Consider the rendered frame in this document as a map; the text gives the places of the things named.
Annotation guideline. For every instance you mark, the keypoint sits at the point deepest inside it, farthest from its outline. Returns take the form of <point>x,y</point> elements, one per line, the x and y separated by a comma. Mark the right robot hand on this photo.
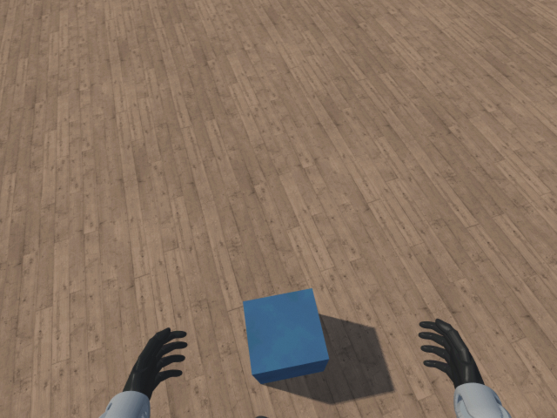
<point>460,367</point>

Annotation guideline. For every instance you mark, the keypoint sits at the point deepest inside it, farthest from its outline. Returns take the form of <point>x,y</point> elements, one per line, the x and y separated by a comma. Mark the robot left forearm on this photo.
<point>128,404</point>

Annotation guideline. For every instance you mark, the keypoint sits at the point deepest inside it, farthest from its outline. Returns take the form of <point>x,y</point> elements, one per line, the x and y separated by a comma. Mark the carton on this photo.
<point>285,336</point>

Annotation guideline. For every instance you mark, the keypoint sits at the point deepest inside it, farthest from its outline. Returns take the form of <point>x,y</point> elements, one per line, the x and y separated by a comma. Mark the robot right forearm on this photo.
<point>474,400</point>

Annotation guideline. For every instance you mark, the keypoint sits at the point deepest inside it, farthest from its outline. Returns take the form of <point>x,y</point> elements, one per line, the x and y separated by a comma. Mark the left robot hand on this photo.
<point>145,375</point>

